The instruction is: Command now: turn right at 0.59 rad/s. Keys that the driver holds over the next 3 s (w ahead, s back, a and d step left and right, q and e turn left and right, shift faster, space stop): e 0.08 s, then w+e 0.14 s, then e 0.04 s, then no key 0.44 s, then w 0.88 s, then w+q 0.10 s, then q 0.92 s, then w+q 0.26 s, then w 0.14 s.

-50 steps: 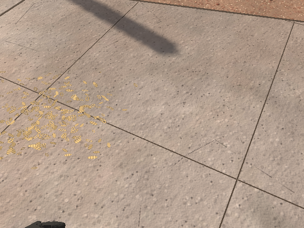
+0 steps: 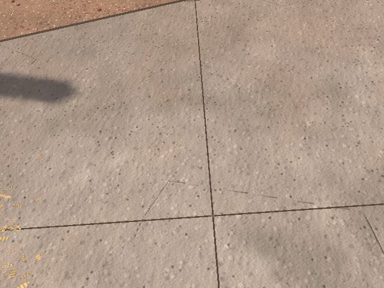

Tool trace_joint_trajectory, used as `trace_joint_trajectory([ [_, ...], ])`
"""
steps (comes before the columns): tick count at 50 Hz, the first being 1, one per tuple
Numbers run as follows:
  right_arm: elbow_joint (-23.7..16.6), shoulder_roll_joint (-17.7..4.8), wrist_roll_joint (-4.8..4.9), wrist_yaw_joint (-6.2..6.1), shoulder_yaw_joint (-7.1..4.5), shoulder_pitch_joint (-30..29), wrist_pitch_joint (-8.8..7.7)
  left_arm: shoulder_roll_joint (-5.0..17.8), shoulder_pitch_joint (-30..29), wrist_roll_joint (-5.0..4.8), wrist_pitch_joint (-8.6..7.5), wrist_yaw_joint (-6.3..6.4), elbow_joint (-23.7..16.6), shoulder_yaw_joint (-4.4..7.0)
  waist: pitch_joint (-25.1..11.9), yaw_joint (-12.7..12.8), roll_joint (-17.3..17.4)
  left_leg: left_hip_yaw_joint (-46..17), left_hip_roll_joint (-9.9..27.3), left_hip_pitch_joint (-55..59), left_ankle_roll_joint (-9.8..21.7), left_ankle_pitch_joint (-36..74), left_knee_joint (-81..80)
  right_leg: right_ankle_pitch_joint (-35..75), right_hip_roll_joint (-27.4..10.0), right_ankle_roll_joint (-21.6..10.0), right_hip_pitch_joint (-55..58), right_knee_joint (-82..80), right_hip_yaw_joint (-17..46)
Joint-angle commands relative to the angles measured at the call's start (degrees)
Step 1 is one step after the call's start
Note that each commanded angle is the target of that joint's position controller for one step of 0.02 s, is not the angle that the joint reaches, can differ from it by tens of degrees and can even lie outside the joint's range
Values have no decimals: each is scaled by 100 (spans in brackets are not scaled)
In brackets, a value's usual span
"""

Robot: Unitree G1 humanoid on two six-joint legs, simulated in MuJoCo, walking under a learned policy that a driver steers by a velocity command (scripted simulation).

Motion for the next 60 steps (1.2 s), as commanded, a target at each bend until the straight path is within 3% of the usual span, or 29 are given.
trace_joint_trajectory([
  [1, -409, -487, 4, -20, -143, -73, -101, 916, -242, -11, -76, 123, -410, 235, -848, -57, -984, -285, -53, -557, -88, 558, 249, 2608, -1305, -1038, 1029, -916, 1530],
  [4, -426, -344, 36, 3, -83, -203, -118, 970, -118, -23, -61, 175, -363, 258, -851, 34, -934, -320, -151, -488, -145, 741, -636, 2285, -1219, -1032, 1162, -880, 1650],
  [7, -482, -348, 83, 97, -59, -380, -188, 1028, 69, -77, -63, 187, -307, 283, -755, 196, -1105, -351, -211, -259, -81, 868, -1599, -651, -1111, -1075, 950, -1291, 2151],
  [9, -548, -410, 129, 167, -74, -515, -289, 1088, 99, -69, -97, 160, -280, 292, -514, 245, -1234, -387, -260, -114, 22, 705, -2106, -1452, -1128, -1110, 755, -1442, 2511],
  [12, -578, -423, 154, 238, -89, -556, -470, 1107, 95, -69, -124, 112, -251, 290, -364, 232, -1151, -368, -364, 423, 183, 555, -2755, -1409, -1018, -1088, 511, -1330, 2742],
  [15, -447, -344, 102, 249, -93, -77, -563, 927, -286, -70, -63, 130, -338, 220, -512, -179, -1084, -211, -373, 1593, 316, 1626, -4069, -29, -676, -780, 272, -707, 2578],
  [16, -417, -461, 19, 234, -117, 111, -565, 685, -259, -41, -74, 144, -358, 140, -754, -233, -914, -396, -11, 2273, 430, 2113, -4281, 157, -493, -512, 34, -301, 2361],
  [17, -458, -702, -103, 212, -124, 341, -540, 261, -18, 52, -88, 133, -366, 2, -1124, -128, 114, -1420, 1076, 2980, 785, 2758, -4489, -925, -12, -108, -402, 863, 1677],
  [18, -351, -1007, -238, 236, -172, 366, -480, 464, -4, -27, -109, 166, -559, 69, -675, 56, 1235, -2792, 1828, 2754, 1684, 2844, -4674, -2207, 585, 195, -1465, 1623, 805],
  [19, -409, -705, -96, 238, -109, 238, -482, 901, 152, 29, -121, 194, -441, 196, -509, 11, 972, -2948, 2084, 2563, 2075, 2707, -4672, -2302, 195, 455, -1655, 2604, 816],
  [20, -423, -523, -11, 210, -43, 141, -462, 1060, 167, 4, -107, 181, -325, 270, -408, 10, 745, -2500, 1822, 2531, 1971, 2727, -4602, -2021, 130, 570, -1766, 3073, 782],
  [22, -406, -453, 53, 184, 2, -29, -418, 873, 210, 8, -31, 188, -180, 265, -354, 49, 541, -1827, 1420, 2559, 1659, 2925, -4500, -1520, 42, 737, -1828, 3169, 778],
  [26, -295, -417, 18, 161, 48, -136, -310, 233, -57, 12, -16, 104, -164, 33, -624, 3, 693, -731, 898, 2230, 1541, 4386, -4295, -971, -132, 863, -631, 1721, 107],
  [31, -126, -462, 170, 206, 104, 78, -219, 324, -32, 13, -18, 66, -70, 54, -693, 58, 601, -746, 868, 2044, 1334, 3922, -3971, 781, -45, 557, 770, -809, -221],
  [32, -45, -348, 126, 226, 159, 305, -281, 505, -96, 76, -24, 99, -145, 75, -760, 18, 357, -715, 775, 1717, 1004, 3383, -3955, 1553, -318, 395, 1388, -969, 178],
  [33, -73, -188, -78, 267, 236, 433, -359, 879, 17, 111, -18, 165, -221, 138, -1073, -108, -339, -413, 456, 1379, 637, 2408, -3615, 3165, -1006, 146, 2032, -585, 847],
  [34, 0, 28, -98, 274, 298, 756, -379, 741, -200, 136, 2, 155, -87, 88, -1177, -411, -1094, -95, 190, 1642, 361, 1339, -3857, 2632, -1120, -286, 1585, -310, 895],
  [36, 26, -309, -69, 258, 249, 282, -334, 406, -237, 99, -21, 77, -109, 38, -827, -20, -730, 120, 0, 1532, 191, 1177, -3701, 1208, -685, -230, 1324, -356, 705],
  [39, -36, -182, 66, 229, 267, 258, -278, 780, 328, 7, -80, 79, 72, 124, -379, 169, -1176, 423, -246, 712, 294, 149, -2784, -1471, -1071, -617, 1087, -936, 1569],
  [42, -197, -213, 182, 258, 225, -46, -449, 833, 720, -13, -231, 89, 216, 124, 172, 304, -1519, 120, -118, -75, 588, -505, -1994, -2220, -1722, -1097, 928, -1574, 2710],
  [45, -114, -233, 246, 379, 203, 136, -618, 825, 298, -85, -310, 98, 137, 125, 80, 48, -1253, 37, 75, 402, 934, -236, -2549, -1749, -1676, -942, 676, -1621, 2291],
  [48, 498, -243, 102, 434, 131, 1392, -644, 504, -323, -60, -274, 71, -33, 43, -368, -579, -709, 243, -192, 2977, 862, 1494, -3464, -831, -823, -401, -736, -655, 918],
  [49, 569, -613, 106, 399, 40, 1996, -648, 68, -535, 0, -310, 52, -199, -91, -407, -775, 360, -1267, 792, 3415, 1189, 469, -4327, -938, -214, 31, -1427, 898, 174],
  [50, 507, -1182, 68, 441, -90, 2156, -677, 226, -556, -95, -406, 72, -462, -51, -238, -771, 1531, -3518, 1923, 3653, 2010, -195, -5173, -1815, 169, 261, -2494, 2403, -24],
  [51, 410, -845, 59, 412, 7, 1871, -703, 540, -347, -188, -496, 69, -352, 51, 86, -601, 926, -3715, 2081, 3594, 2210, -539, -5259, -1925, -126, 212, -3071, 3245, 359],
  [52, 333, -606, 78, 367, 72, 1685, -716, 568, -202, -216, -570, 21, -227, 64, 276, -486, 619, -3205, 1854, 3655, 2054, -439, -5199, -1349, -329, 126, -3347, 3511, 427],
  [54, 284, -554, 51, 335, 106, 1490, -689, 503, -267, -115, -656, -30, -135, 74, 274, -387, 262, -2387, 1563, 3720, 1781, 764, -5226, -464, -609, 74, -3508, 3420, 245],
  [57, 291, -417, 70, 295, 174, 1551, -601, 274, -364, -41, -658, -159, -115, 24, 63, -358, 327, -1222, 1101, 3455, 1562, 2870, -5276, 182, -661, 245, -2952, 2832, -137],
  [60, 362, -501, 87, 216, 182, 1630, -521, -13, -932, -54, -675, -232, -293, -105, 159, -479, 208, -598, 854, 3067, 1474, 3414, -5395, 879, -544, 395, -2510, 1637, -407],
])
